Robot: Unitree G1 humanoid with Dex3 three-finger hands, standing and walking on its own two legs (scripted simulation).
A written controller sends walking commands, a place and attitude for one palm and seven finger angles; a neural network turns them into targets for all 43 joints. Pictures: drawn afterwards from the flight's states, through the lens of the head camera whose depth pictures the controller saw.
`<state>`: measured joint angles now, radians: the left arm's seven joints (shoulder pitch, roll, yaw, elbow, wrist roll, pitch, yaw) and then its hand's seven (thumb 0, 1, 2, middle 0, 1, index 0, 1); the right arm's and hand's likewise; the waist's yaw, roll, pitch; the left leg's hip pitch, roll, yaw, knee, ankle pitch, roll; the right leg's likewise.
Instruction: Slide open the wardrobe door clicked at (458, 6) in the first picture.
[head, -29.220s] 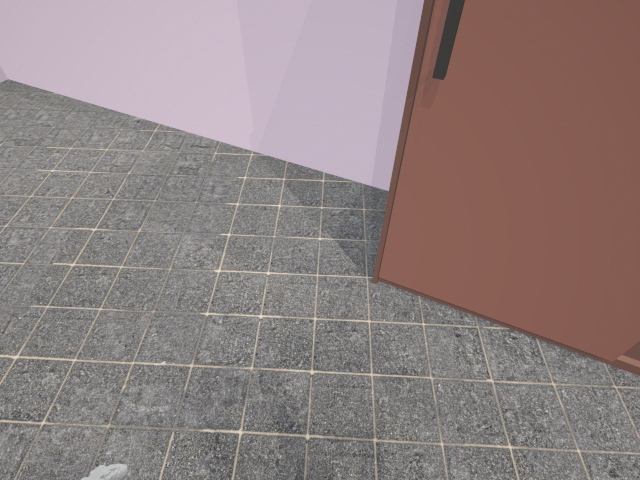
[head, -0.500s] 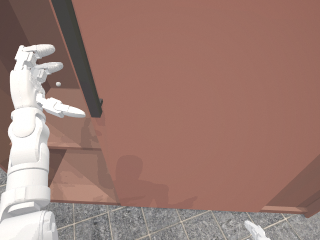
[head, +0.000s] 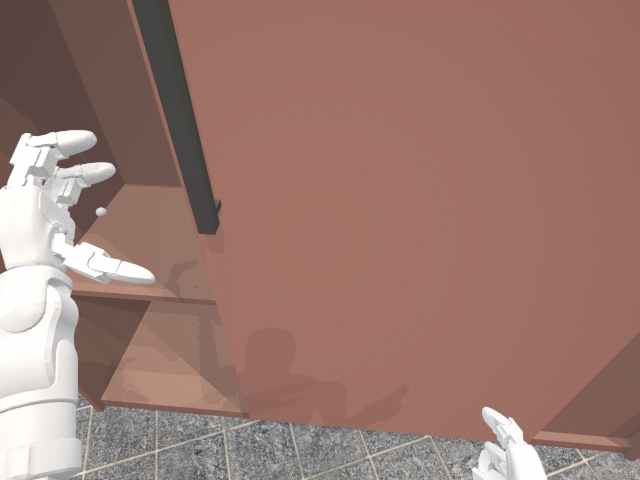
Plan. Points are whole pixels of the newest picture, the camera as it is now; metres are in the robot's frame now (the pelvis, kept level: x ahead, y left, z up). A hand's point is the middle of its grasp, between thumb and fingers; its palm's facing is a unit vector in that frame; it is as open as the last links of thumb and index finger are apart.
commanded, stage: slip the hand off the handle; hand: left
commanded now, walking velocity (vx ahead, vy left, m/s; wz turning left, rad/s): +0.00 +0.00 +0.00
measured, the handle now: (188, 116) +0.44 +0.22 +0.27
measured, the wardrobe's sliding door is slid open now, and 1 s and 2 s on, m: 0.48 0.48 0.48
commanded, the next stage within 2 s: draw the hand back to the body in 0.18 s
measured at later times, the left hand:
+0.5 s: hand (109, 248) +0.27 +0.26 +0.20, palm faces +0.06 -0.99 -0.08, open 14.7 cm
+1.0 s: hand (57, 296) +0.22 +0.28 +0.19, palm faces +0.46 -0.86 -0.22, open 13.6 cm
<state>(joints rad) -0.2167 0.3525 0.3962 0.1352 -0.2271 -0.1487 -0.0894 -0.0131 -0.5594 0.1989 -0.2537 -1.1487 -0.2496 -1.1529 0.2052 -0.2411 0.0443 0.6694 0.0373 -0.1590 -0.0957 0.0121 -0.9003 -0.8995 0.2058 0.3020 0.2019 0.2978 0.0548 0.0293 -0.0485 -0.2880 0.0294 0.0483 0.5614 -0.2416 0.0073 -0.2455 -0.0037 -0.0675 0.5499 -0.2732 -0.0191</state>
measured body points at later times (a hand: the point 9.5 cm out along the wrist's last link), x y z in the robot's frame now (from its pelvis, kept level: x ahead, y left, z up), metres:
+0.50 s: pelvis +0.01 +0.00 +0.00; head -0.03 -0.02 +0.45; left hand +0.27 +0.31 +0.21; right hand +0.21 -0.21 -0.06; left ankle +0.04 +0.11 -0.73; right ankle +0.02 -0.11 -0.73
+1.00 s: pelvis +0.00 +0.01 +0.01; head -0.04 +0.00 +0.46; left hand +0.19 +0.32 +0.20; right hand +0.21 -0.20 -0.05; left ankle +0.04 +0.12 -0.73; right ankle +0.02 -0.11 -0.73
